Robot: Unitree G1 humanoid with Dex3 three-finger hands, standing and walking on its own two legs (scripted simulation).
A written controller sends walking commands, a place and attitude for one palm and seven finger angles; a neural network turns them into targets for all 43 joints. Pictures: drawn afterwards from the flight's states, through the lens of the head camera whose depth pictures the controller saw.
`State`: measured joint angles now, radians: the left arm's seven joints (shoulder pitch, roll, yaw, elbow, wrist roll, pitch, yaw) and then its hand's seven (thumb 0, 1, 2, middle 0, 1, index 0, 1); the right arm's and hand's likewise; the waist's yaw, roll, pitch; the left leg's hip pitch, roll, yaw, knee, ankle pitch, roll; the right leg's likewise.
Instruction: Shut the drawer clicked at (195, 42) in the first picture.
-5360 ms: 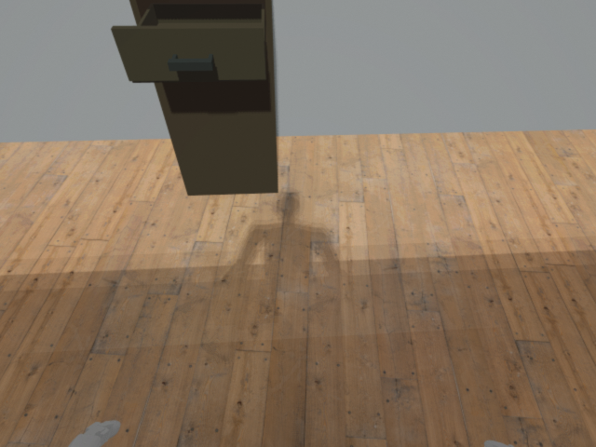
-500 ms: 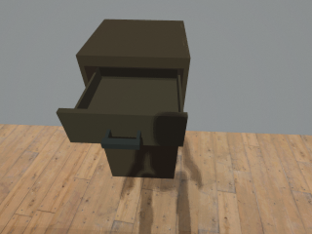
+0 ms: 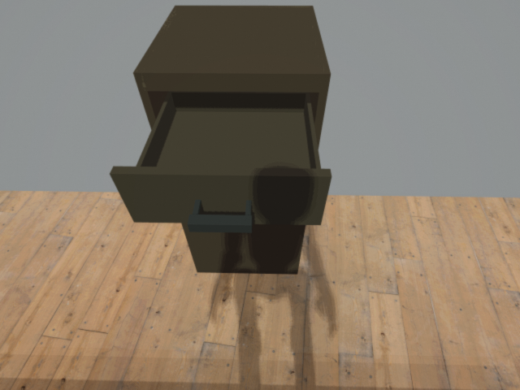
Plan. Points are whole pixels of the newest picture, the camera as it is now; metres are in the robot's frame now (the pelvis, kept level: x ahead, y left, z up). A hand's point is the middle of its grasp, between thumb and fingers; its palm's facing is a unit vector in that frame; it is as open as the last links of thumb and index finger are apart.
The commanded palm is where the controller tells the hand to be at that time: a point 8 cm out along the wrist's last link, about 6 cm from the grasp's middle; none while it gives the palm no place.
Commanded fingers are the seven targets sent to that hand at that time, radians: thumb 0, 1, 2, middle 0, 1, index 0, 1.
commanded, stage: look again from close up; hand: left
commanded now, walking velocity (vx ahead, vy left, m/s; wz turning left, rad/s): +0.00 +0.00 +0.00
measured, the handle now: (221, 214) +0.41 +0.10 +0.02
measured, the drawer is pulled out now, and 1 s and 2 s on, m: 0.27 0.27 0.27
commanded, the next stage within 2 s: raise the hand and make a fist in 0.58 s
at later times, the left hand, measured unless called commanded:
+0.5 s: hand out of the picture +0.03 +0.14 -0.17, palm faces +0.01 -0.98 -0.19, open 7.3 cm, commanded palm none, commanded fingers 0.00 0.90 0.90 -0.20 -0.30 -0.20 -0.30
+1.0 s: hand (219, 307) +0.23 +0.08 +0.02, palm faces +0.00 -1.00 +0.03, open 6.5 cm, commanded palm +0.15 +0.16 -0.03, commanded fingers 0.00 0.90 0.90 -0.54 -0.67 -0.54 -0.67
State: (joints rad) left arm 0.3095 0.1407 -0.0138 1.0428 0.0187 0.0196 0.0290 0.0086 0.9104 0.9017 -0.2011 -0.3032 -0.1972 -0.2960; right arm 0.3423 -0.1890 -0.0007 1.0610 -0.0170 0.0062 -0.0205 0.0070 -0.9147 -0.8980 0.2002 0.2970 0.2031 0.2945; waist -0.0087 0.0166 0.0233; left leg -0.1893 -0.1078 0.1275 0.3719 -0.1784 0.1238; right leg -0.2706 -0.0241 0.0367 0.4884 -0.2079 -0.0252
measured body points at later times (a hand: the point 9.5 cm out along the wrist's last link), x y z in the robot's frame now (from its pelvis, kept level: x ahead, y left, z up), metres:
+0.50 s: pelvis +0.04 -0.03 +0.00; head +0.06 -0.03 +0.45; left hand +0.03 +0.19 -0.15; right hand +0.05 -0.25 -0.16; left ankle +0.02 +0.03 -0.74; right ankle +0.04 -0.14 -0.74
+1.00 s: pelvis +0.04 -0.07 -0.03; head +0.04 -0.08 +0.42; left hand +0.23 +0.13 +0.02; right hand +0.24 -0.32 -0.09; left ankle +0.03 +0.03 -0.74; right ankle +0.04 -0.14 -0.74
